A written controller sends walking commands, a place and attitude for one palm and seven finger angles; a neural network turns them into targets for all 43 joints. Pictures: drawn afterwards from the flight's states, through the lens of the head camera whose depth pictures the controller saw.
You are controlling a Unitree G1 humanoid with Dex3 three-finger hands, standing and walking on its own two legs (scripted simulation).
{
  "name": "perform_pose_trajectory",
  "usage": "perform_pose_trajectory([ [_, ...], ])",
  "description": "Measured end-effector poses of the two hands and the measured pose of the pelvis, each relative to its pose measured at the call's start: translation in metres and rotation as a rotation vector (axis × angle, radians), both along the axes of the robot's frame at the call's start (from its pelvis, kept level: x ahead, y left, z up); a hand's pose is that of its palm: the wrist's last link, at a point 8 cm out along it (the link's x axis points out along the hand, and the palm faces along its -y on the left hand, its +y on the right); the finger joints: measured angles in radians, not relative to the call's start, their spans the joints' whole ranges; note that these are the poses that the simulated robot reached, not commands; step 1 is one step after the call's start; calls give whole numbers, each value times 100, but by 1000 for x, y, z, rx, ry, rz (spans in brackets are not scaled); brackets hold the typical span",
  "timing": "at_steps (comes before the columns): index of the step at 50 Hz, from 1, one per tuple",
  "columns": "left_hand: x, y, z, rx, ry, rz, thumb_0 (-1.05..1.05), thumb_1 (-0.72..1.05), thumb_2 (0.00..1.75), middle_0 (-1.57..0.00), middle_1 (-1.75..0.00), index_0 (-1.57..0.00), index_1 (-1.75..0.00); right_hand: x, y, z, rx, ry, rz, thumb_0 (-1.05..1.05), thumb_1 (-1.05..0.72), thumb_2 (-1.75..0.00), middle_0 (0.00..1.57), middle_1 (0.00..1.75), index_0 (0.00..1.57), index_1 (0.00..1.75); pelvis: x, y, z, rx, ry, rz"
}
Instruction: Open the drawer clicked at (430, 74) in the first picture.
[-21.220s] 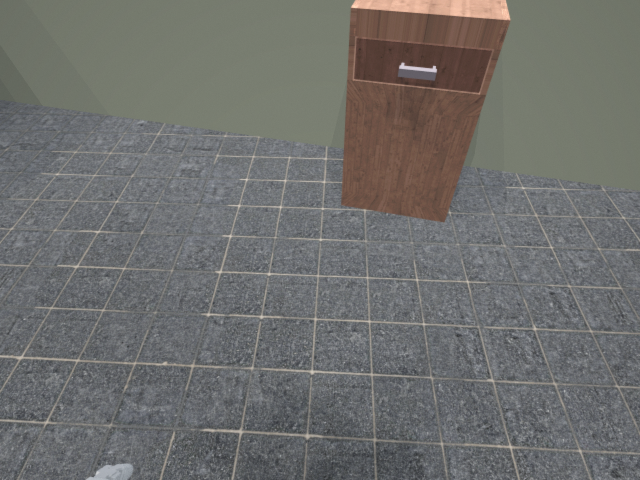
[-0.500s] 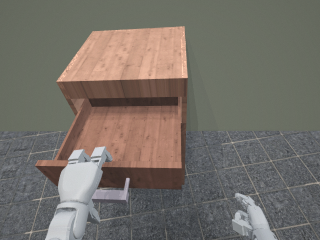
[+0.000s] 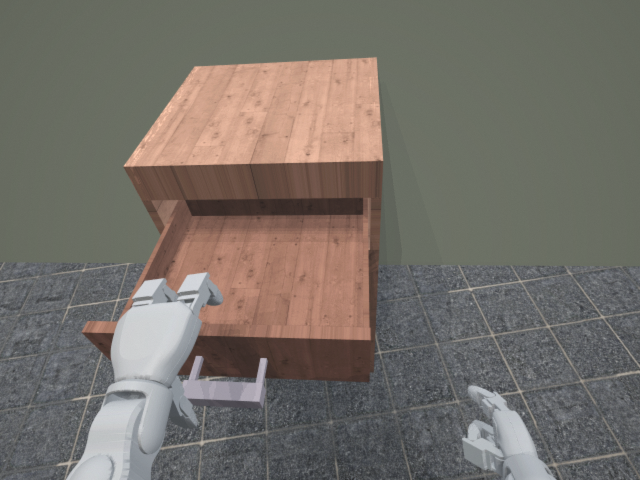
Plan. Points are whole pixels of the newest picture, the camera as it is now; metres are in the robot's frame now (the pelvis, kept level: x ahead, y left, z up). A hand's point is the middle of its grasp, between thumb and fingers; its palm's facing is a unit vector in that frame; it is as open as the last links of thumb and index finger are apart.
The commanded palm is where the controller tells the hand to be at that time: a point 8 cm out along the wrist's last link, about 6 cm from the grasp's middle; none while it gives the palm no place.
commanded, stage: draw the hand back to the body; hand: left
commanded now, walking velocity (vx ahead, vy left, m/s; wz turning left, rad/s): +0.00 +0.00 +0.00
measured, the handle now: (226, 378) +0.26 +0.21 -0.08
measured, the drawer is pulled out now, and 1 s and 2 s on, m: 0.30 0.30 0.30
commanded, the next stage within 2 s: step back with the hand held close in 1.68 s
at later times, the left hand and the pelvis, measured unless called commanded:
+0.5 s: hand (149, 358) +0.21 +0.24 +0.08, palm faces +0.07 -0.11 -0.99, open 13.8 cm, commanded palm +0.18 +0.24 +0.14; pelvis +0.01 +0.00 +0.00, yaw +0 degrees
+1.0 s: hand (137, 328) +0.21 +0.22 +0.15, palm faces +0.37 -0.85 -0.37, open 12.7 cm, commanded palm +0.15 +0.26 +0.16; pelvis +0.02 +0.00 +0.00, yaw +1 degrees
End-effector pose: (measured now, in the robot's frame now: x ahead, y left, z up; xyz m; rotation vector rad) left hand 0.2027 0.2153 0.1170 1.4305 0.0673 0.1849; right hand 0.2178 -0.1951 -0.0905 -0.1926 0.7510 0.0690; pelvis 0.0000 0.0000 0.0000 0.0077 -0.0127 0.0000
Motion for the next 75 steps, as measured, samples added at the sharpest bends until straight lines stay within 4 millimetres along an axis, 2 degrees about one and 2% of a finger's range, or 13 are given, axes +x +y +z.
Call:
perform_pose_trajectory([
  [8, 3, -1, -3, -7, 18, -20, 0, -49, 30, -32, -120, -32, -120, 2, 3, 2, 4, -2, 1, 1, -91, -90, 20, 30, 20, 30, 3, 2, 1, -1, 5, -5],
  [24, -16, 27, 12, 13, 24, 50, 0, -49, 30, -32, -120, -32, -120, 11, 1, 2, -15, 5, 10, 1, -91, -90, 20, 30, 20, 30, 9, 4, 1, -8, 1, 4],
  [35, -24, 33, 27, 31, -3, 36, 0, -49, 30, -32, -120, -32, -120, 17, 5, 6, -16, -13, 20, 1, -91, -90, 20, 30, 20, 30, 10, 6, 2, -11, -1, 8],
  [38, -27, 34, 25, -528, -102, 48, -1, -48, 31, -32, -120, -32, -119, 16, 8, 14, -3, -83, -4, 1, -91, -90, 20, 30, 20, 30, 10, 6, 2, -12, -28, 13],
  [40, -30, 32, 26, -764, -171, 35, -1, -46, 32, -32, -118, -32, -118, 12, 10, 21, -14, -134, -13, 1, -91, -90, 20, 30, 20, 30, 12, 4, 2, -15, -42, 14],
  [42, -33, 33, 30, -883, -236, 18, -1, -42, 33, -31, -116, -31, -116, 7, 10, 25, -29, -165, -16, 1, -91, -90, 20, 30, 20, 30, 14, 3, 2, -18, -53, 18],
  [45, -34, 37, 38, -956, -317, 2, -1, -36, 36, -31, -112, -31, -111, -2, 8, 26, -44, -175, -15, 1, -91, -90, 20, 30, 20, 30, 17, 2, 3, -23, -63, 24],
  [50, -34, 47, 47, -969, -382, -12, -1, -22, 42, -30, -102, -29, -102, -15, 0, 21, -63, -143, -25, 1, -91, -90, 20, 30, 20, 30, 19, 2, 3, -26, -64, 25],
  [56, -36, 54, 51, -943, -376, -18, -1, -2, 51, -28, -90, -27, -89, -25, -11, 17, -81, -119, -59, 2, -91, -90, 20, 30, 20, 30, 19, 5, 4, -27, -56, 19],
  [63, -42, 64, 56, -911, -388, -7, 0, 21, 61, -26, -74, -26, -74, -24, -13, 19, -89, -129, -79, 2, -91, -90, 20, 30, 20, 30, 17, 8, 4, -27, -54, 17],
  [75, -51, 78, 63, -891, -440, 26, 0, 63, 79, -23, -47, -23, -47, -12, 3, 25, -61, -169, -48, 2, -91, -90, 20, 30, 20, 30, 14, 11, 4, -27, -60, 21],
])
